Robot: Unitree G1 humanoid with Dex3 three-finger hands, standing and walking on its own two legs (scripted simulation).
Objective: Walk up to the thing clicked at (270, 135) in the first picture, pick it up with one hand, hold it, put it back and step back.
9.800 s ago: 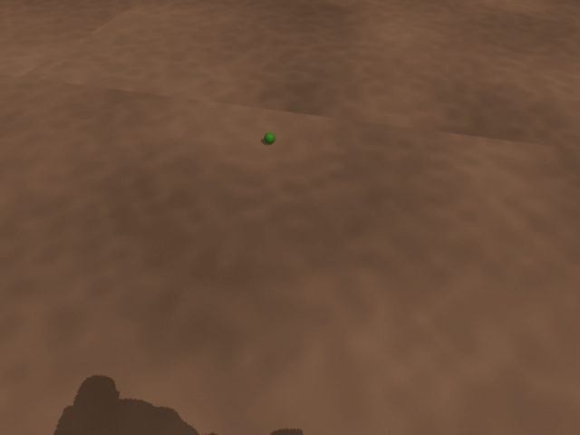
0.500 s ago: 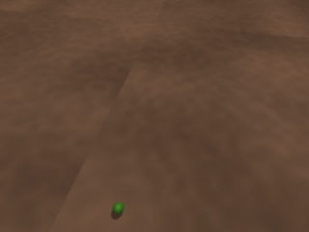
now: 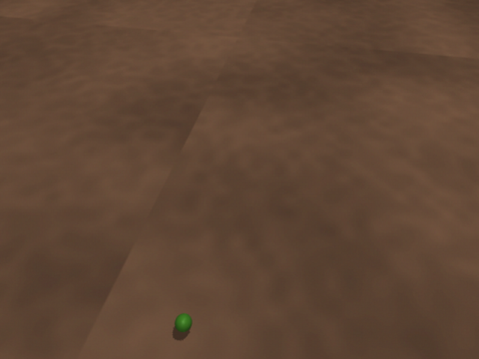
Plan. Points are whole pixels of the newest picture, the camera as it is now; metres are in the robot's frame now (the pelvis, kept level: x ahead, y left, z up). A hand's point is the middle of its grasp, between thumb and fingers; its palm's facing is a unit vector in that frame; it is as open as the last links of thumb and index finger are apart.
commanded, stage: stand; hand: left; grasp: from above
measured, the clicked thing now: (183, 322) +0.42 +0.24 -0.75
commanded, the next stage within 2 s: rise first in 0.28 s
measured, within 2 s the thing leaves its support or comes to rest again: neither
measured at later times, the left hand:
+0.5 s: hand out of the picture +0.10 +0.25 -0.16, palm faces +0.04 -0.94 -0.33, open 7.6 cm
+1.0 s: hand out of the picture +0.12 +0.26 -0.22, palm faces -0.14 -0.88 -0.44, open 13.8 cm
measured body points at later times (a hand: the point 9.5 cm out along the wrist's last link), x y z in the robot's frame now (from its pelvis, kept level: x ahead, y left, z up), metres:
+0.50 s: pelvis -0.01 +0.00 -0.01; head +0.02 +0.00 +0.44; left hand +0.10 +0.30 -0.13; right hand +0.08 -0.29 -0.13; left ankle -0.01 +0.14 -0.75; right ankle -0.02 -0.12 -0.75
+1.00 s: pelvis -0.02 +0.02 -0.08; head +0.07 +0.03 +0.37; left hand +0.13 +0.31 -0.19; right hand +0.13 -0.24 -0.17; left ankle -0.01 +0.14 -0.75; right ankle -0.02 -0.12 -0.75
